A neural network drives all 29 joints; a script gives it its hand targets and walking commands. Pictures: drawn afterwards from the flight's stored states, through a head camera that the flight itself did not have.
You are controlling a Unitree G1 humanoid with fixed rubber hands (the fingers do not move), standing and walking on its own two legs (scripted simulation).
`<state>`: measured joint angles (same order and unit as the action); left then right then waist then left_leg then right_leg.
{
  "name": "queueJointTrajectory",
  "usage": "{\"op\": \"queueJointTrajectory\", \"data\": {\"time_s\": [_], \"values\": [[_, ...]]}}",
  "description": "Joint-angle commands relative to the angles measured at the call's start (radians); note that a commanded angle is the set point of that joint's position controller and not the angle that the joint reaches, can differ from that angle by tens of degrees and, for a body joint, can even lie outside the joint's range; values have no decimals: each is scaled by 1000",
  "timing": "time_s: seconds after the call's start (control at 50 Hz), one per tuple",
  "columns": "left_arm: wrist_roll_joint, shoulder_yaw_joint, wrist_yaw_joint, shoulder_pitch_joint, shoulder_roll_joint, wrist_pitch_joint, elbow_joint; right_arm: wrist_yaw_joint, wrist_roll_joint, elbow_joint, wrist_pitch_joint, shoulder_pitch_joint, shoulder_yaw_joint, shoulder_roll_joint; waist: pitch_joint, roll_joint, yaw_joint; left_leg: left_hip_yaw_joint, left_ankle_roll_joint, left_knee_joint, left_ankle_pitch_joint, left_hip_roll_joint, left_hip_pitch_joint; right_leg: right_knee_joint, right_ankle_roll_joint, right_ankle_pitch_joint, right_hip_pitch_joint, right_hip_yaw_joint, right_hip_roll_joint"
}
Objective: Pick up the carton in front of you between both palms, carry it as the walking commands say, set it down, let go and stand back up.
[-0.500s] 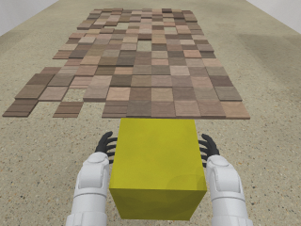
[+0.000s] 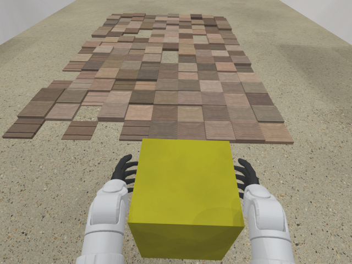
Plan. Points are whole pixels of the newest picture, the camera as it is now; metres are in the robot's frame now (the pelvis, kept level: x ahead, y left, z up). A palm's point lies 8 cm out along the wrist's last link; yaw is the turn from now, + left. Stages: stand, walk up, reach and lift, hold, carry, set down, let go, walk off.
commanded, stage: carry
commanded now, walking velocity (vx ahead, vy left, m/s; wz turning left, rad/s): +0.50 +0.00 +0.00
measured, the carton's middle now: (183, 201) +0.29 +0.00 -0.02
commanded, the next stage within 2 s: none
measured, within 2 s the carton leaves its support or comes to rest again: neither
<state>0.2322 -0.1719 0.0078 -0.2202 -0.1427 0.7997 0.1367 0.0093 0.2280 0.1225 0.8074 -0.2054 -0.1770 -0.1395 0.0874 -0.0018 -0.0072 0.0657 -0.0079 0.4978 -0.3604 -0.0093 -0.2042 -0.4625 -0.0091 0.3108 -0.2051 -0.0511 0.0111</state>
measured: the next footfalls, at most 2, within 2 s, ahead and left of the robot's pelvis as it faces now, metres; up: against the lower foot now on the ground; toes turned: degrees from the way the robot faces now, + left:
right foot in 0.34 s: +0.20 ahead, -0.09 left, +0.00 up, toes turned -9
left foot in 0.72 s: +0.49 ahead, +0.15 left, +0.00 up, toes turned +14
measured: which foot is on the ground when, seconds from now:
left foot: down 0.00-0.36, up 0.38-0.70, down 0.72-1.00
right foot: down 0.00-0.12, up 0.14-0.32, down 0.34-0.74, up 0.76-1.00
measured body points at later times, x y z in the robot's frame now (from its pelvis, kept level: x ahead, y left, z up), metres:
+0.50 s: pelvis +0.19 +0.00 +0.00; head +0.18 +0.00 +0.45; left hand +0.46 +0.16 +0.08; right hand +0.47 -0.14 +0.08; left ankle +0.12 +0.11 -0.68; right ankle +0.16 -0.08 -0.74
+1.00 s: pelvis +0.50 +0.07 +0.01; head +0.53 +0.08 +0.46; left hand +0.78 +0.21 +0.06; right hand +0.77 -0.09 +0.07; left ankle +0.46 +0.14 -0.74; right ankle +0.54 -0.07 -0.68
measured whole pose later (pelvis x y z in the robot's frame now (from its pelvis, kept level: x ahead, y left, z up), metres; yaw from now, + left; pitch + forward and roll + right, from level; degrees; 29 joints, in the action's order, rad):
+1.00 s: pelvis +0.50 +0.07 +0.01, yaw +0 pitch +5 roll -2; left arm 0.10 -0.09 0.09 -0.14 -0.13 1.17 -0.35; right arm 0.09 0.09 -0.35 1.16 -0.12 -0.11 -0.13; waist 0.04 0.00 -0.03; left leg -0.25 0.06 0.30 -0.22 0.03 -0.17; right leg -0.88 0.01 0.23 -0.61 0.11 -0.10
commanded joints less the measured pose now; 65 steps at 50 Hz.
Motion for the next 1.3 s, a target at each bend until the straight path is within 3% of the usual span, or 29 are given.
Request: {"op": "queueJointTrajectory", "data": {"time_s": [0.0, 0.04, 0.08, 0.12, 0.14, 0.16, 0.2, 0.26, 0.32, 0.34, 0.36, 0.38, 0.4, 0.44, 0.52, 0.64, 0.7, 0.72, 0.74, 0.76, 0.82, 0.9, 1.1, 1.16, 1.18, 1.2, 1.22, 1.24, 1.28], "values": [[-315, 647, -200, -501, -895, 2, -150, -214, -335, -159, -6, -577, 675, -893, 218, 111, 24, -89, 2, 68, -52, 7, -116, 181, 92, 297, 50, -179, -190], [-339, 682, -182, -491, -859, 58, -209, -209, -378, -202, 47, -574, 717, -879, 198, 147, 20, -131, 13, 19, -78, -11, -109, 206, 120, 388, -8, -211, -225], [-371, 713, -172, -505, -830, 121, -268, -200, -409, -236, 106, -571, 735, -859, 163, 91, 14, -92, 33, -91, -107, 22, -14, 129, 87, 369, -122, -108, -175], [-419, 747, -168, -527, -820, 187, -314, -186, -423, -251, 168, -513, 737, -824, 149, -211, -8, 280, 123, -280, -233, 259, 168, -261, 10, 175, -369, 116, -41], [-445, 761, -169, -528, -823, 218, -327, -176, -425, -266, 196, -485, 738, -808, 98, -261, -15, 420, 184, -307, -117, 347, 249, -281, 0, 203, -539, 156, -21], [-478, 782, -174, -548, -843, 240, -348, -166, -427, -315, 219, -494, 741, -802, 81, -210, -22, 428, 220, -292, 46, 364, 273, -280, 10, 224, -574, 131, -49], [-526, 806, -178, -520, -872, 273, -382, -152, -460, -421, 261, -500, 762, -821, 151, -134, -22, 292, 192, -257, 234, 332, 318, -222, 5, 163, -511, 151, -44], [-536, 797, -170, -448, -879, 318, -457, -154, -496, -510, 313, -463, 785, -848, 226, -182, -19, 100, 129, -212, 330, 250, 287, -75, -1, 36, -327, 225, 3], [-502, 782, -157, -339, -870, 359, -510, -168, -509, -530, 358, -356, 787, -859, 290, -88, 3, -81, 72, -21, 296, 169, -27, 115, 15, -152, 203, 253, -1], [-486, 773, -152, -290, -862, 372, -509, -173, -509, -536, 371, -341, 783, -847, 348, 19, 22, -140, 39, 164, 170, 138, -200, 147, 52, -7, 420, 73, -150], [-471, 757, -149, -293, -849, 380, -499, -178, -524, -571, 391, -392, 795, -827, 324, 258, 33, -205, 1, 409, -68, 39, -485, 236, 166, 119, 528, -349, -409], [-472, 748, -144, -336, -853, 387, -511, -183, -548, -591, 407, -463, 806, -811, 266, 237, 32, -123, 26, 541, -157, 54, -607, 250, 253, 61, 494, -469, -487], [-484, 748, -140, -374, -854, 397, -537, -187, -569, -592, 417, -497, 809, -811, 232, 152, 32, -91, 41, 622, -152, 99, -633, 244, 262, -13, 432, -428, -481], [-513, 755, -135, -436, -855, 416, -570, -188, -587, -574, 426, -513, 796, -825, 217, 34, 27, -84, 39, 574, -48, 147, -603, 266, 204, -16, 340, -252, -415], [-549, 766, -147, -455, -849, 440, -549, -167, -550, -520, 435, -472, 768, -835, 189, 101, 27, -173, 1, 301, 87, 110, -482, 298, 147, -176, 278, -4, -305], [-551, 766, -172, -428, -851, 449, -506, -149, -498, -486, 437, -429, 747, -854, 138, 170, 28, -300, 20, 26, 277, 46, -260, 219, 98, -393, 206, 163, -258], [-544, 769, -176, -429, -854, 445, -516, -156, -494, -474, 428, -410, 742, -864, 242, 91, -3, -364, 40, -30, 211, -5, 155, -124, 42, -497, 51, 284, -188], [-542, 769, -178, -435, -844, 445, -520, -158, -486, -469, 424, -392, 736, -861, 305, -33, -29, -100, 73, -116, 33, 176, 327, -359, 2, -289, -110, 278, -150], [-545, 783, -179, -454, -860, 449, -535, -161, -475, -446, 416, -390, 733, -862, 356, -278, -21, 389, 215, -256, -85, 450, 498, -653, -35, 80, -386, 245, -21], [-539, 783, -183, -445, -868, 442, -523, -163, -487, -450, 409, -384, 738, -890, 338, -250, -14, 464, 254, -291, 36, 477, 488, -794, -8, 161, -500, 115, -50], [-545, 803, -188, -456, -931, 402, -543, -170, -518, -515, 373, -444, 784, -975, 317, -38, -11, 175, 182, -250, 344, 393, 350, -752, 37, 34, -493, 55, -158], [-517, 812, -170, -375, -974, 358, -540, -184, -552, -564, 348, -432, 820, -982, 307, -95, -10, -16, 149, -290, 382, 326, 316, -528, 23, -36, -435, 122, -127], [-521, 806, -144, -393, -842, 389, -673, -178, -544, -661, 379, -402, 794, -813, 116, -147, -17, -219, 119, -273, 591, 248, 318, -71, 42, -279, -357, 272, -65], [-535, 779, -142, -413, -771, 434, -697, -158, -534, -702, 422, -437, 771, -741, 184, -138, 8, -309, 72, -18, 795, 210, 278, 5, 62, -232, -71, 347, 9], [-536, 764, -141, -420, -743, 448, -691, -151, -531, -713, 438, -461, 763, -709, 254, -89, 26, -321, 47, 163, 709, 173, 169, 1, 62, -168, 138, 324, -1], [-533, 749, -139, -439, -703, 464, -691, -147, -532, -717, 457, -488, 759, -682, 331, 64, 44, -301, 16, 423, 431, 131, -25, 74, 106, 18, 321, -11, -225], [-533, 734, -140, -475, -686, 470, -668, -141, -542, -737, 476, -540, 769, -686, 362, 317, 56, -229, -17, 681, -46, -14, -360, 191, 248, 62, 526, -437, -448], [-553, 732, -138, -487, -692, 482, -671, -138, -542, -714, 486, -567, 755, -675, 342, 277, 52, -97, 14, 823, -122, 12, -451, 228, 267, -80, 502, -455, -444], [-568, 742, -134, -590, -719, 492, -683, -135, -552, -694, 490, -651, 747, -706, 335, 93, 43, -58, 54, 833, -35, 92, -485, 164, 227, -317, 416, -244, -386]]}}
